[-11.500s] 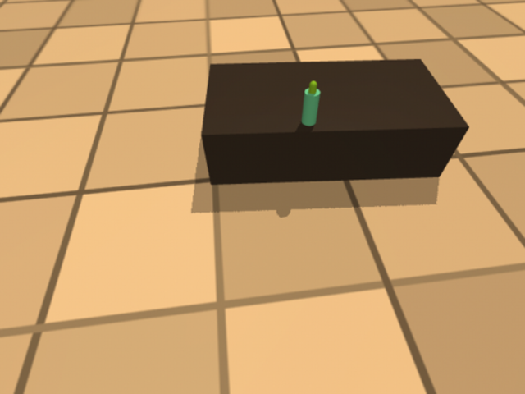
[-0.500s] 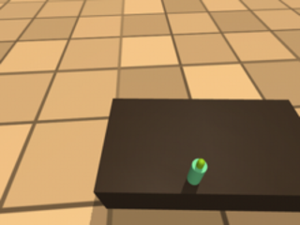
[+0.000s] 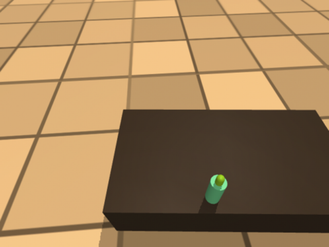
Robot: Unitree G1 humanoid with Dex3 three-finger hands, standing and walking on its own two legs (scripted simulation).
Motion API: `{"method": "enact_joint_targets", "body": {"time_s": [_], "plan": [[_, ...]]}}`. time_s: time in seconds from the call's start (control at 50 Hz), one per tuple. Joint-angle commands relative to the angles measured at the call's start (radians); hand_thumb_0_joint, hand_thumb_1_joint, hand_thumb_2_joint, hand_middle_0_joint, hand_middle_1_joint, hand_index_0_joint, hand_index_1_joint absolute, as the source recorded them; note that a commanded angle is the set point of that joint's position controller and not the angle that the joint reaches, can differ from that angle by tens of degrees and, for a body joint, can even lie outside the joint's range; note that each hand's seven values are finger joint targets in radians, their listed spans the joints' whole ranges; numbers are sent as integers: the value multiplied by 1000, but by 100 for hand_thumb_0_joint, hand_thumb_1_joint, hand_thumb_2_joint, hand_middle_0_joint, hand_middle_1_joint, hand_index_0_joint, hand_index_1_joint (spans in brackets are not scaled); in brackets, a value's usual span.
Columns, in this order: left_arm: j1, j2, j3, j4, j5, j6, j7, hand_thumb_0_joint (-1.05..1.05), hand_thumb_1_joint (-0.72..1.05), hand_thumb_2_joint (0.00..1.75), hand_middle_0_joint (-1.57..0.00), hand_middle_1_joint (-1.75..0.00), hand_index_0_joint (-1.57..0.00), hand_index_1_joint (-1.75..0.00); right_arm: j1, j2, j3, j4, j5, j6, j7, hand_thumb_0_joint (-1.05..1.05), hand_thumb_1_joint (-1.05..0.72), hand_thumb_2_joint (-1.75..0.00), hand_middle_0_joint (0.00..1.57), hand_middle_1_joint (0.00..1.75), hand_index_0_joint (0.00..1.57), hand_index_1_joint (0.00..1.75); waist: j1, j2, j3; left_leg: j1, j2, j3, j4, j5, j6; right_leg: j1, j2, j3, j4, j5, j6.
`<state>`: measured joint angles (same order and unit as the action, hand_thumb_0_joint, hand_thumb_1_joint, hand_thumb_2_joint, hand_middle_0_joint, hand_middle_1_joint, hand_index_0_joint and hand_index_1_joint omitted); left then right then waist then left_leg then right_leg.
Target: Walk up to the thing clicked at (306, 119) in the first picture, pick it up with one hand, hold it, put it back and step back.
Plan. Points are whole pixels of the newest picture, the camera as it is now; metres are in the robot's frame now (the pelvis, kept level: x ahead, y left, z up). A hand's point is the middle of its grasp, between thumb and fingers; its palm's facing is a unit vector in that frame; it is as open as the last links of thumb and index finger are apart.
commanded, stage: go down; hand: right
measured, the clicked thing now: (216, 187) +0.41 -0.18 -0.35
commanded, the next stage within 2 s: none
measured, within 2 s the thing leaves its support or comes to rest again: neither
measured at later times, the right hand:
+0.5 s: hand out of the picture +0.13 -0.26 -0.16, palm faces +0.01 +0.94 -0.34, open 16.4 cm
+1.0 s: hand out of the picture +0.15 -0.27 -0.16, palm faces +0.05 +0.94 -0.33, open 17.4 cm
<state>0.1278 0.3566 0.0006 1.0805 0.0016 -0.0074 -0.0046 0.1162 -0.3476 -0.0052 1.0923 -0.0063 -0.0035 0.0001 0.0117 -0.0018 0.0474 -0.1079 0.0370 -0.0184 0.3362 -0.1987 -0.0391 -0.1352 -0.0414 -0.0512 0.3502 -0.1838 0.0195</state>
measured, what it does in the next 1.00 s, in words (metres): lowers itself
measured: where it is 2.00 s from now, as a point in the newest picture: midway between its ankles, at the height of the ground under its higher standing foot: outside the picture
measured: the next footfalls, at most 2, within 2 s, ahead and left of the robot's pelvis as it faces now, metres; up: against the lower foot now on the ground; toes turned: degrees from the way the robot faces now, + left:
none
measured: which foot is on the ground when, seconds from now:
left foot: down 0.00-1.00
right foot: down 0.00-1.00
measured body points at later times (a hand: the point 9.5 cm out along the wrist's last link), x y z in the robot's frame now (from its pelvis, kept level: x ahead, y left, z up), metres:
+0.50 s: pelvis +0.00 +0.00 -0.02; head +0.05 +0.00 +0.42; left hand +0.13 +0.25 -0.13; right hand +0.13 -0.31 -0.14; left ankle -0.01 +0.14 -0.75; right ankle +0.00 -0.13 -0.75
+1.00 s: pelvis +0.02 +0.00 -0.05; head +0.07 -0.01 +0.39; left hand +0.17 +0.25 -0.14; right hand +0.15 -0.32 -0.14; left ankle -0.01 +0.14 -0.75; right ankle +0.00 -0.13 -0.75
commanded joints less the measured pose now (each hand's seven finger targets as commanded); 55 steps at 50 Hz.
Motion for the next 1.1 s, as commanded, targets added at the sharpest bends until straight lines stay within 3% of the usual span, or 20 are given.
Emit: {"method": "enact_joint_targets", "body": {"time_s": [0.0,0.02,0.04,0.06,0.08,0.12,0.14,0.16,0.18,0.24,0.4,0.46,0.5,0.6,0.64,0.68,0.72,0.74,1.0,1.08], "plan": [[27,96,41,-265,-53,-66,41,0,88,92,-22,-31,-21,-31,-338,-174,-109,-199,2,-78,-12,0,-58,-58,5,5,4,5,37,35,-17,-173,-45,55,21,10,26,-84,35,4,25,-41,-37],[64,119,72,-263,-47,-60,45,0,87,92,-22,-31,-22,-31,-283,-211,-148,-108,-12,-47,-5,0,-50,-50,6,5,5,5,28,29,-40,-190,-38,49,36,-3,28,-107,42,-1,53,-43,-37],[74,117,74,-307,-44,-55,45,0,88,90,-22,-31,-22,-31,-250,-257,-188,-49,-32,-27,4,0,-42,-42,6,5,5,5,14,19,-93,-175,-33,49,59,13,31,-129,48,0,83,-6,-35],[100,109,87,-327,-33,-58,48,0,88,91,-22,-31,-22,-31,-234,-280,-217,-69,-75,-25,14,0,-34,-34,6,5,5,5,1,25,-191,-140,-30,45,82,58,31,-120,50,-4,113,46,-33],[122,107,95,-346,-26,-59,48,0,90,91,-21,-31,-22,-31,-176,-275,-230,-120,-97,-25,27,0,-26,-26,7,4,6,4,-18,4,-262,-121,-34,46,102,95,37,-100,49,-5,125,94,-25],[125,91,90,-380,-23,-65,47,0,90,90,-21,-31,-22,-31,-80,-253,-244,-113,-114,12,40,0,-16,-15,9,3,7,3,-43,-33,-273,-93,-36,59,120,130,43,-116,53,-5,133,142,-16],[106,83,84,-405,-25,-68,45,0,90,90,-21,-31,-22,-31,-91,-250,-244,-137,-116,32,42,0,-9,-13,9,3,7,3,-47,-32,-254,-96,-39,62,117,127,44,-134,50,-3,132,140,-14],[95,83,83,-421,-27,-69,46,0,89,90,-21,-31,-21,-31,-136,-256,-244,-174,-123,48,42,0,-3,-11,9,3,7,3,-44,-61,-248,-103,-42,61,119,121,47,-139,49,-1,131,134,-12],[85,74,80,-435,-26,-72,47,0,89,90,-21,-31,-21,-31,-181,-220,-223,-205,-116,63,47,0,1,-10,10,3,8,2,-26,-62,-221,-128,-44,62,116,91,48,-155,44,3,125,99,-14],[69,64,74,-475,-29,-85,48,0,88,91,-21,-31,-21,-31,-124,-173,-206,-252,-102,112,62,0,19,-8,8,3,6,3,-18,-39,-187,-171,-53,73,124,23,49,-182,34,13,131,29,-19],[98,56,74,-494,-20,-126,59,0,88,91,-21,-31,-20,-31,-121,-208,-230,-435,-102,160,83,0,51,-5,5,5,5,5,12,-32,-224,-267,-54,77,208,9,43,-213,27,33,221,13,-27],[101,49,71,-497,-14,-144,67,0,88,92,-21,-30,-20,-31,-89,-200,-229,-485,-107,161,81,0,54,-5,5,5,5,5,15,-48,-256,-281,-46,70,250,41,40,-225,29,32,271,39,-27],[102,50,71,-504,-13,-152,76,0,88,92,-20,-30,-20,-31,-70,-231,-254,-540,-103,166,77,0,53,-4,5,5,5,5,7,-51,-290,-287,-43,70,278,64,37,-238,32,35,302,61,-27],[94,50,68,-516,-15,-164,97,0,87,92,-20,-30,-19,-31,0,-200,-230,-606,-87,213,90,0,57,-3,5,5,5,5,19,-62,-294,-332,-47,78,320,82,37,-260,26,48,342,89,-23],[97,54,68,-524,-16,-164,105,0,87,92,-20,-30,-19,-31,30,-220,-249,-644,-77,236,92,0,57,-3,5,5,5,5,12,-84,-299,-341,-49,85,340,87,41,-260,21,57,358,114,-18],[97,54,70,-534,-18,-165,113,0,87,92,-20,-30,-19,-31,37,-236,-255,-687,-78,252,94,0,56,-3,5,5,5,5,14,-62,-301,-343,-44,80,345,96,35,-287,27,52,381,104,-23],[92,40,62,-546,-19,-170,119,0,87,92,-20,-30,-19,-31,83,-199,-236,-696,-69,278,100,0,55,-3,5,5,5,5,20,-57,-290,-358,-46,83,358,92,33,-308,27,55,393,96,-24],[91,46,65,-552,-19,-170,123,0,87,93,-20,-30,-19,-31,73,-226,-254,-746,-66,286,100,0,56,-4,5,5,5,5,13,-74,-304,-357,-43,81,361,91,35,-307,28,56,401,97,-24],[107,30,60,-601,-21,-195,159,0,89,92,-19,-30,-19,-30,196,-240,-286,-927,-38,375,112,0,50,-4,6,4,5,4,10,-76,-361,-412,-45,88,449,116,33,-363,26,74,499,146,-23],[103,32,57,-608,-20,-205,169,0,89,91,-19,-30,-19,-30,204,-245,-296,-964,-26,393,116,0,49,-4,6,5,5,5,21,-86,-338,-446,-46,92,458,74,34,-395,22,81,508,98,-24]]}}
